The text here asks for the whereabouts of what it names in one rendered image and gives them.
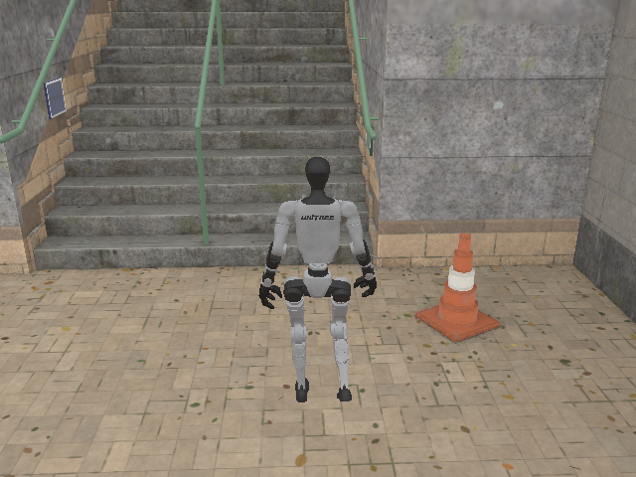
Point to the stairs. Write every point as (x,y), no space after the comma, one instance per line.
(131,196)

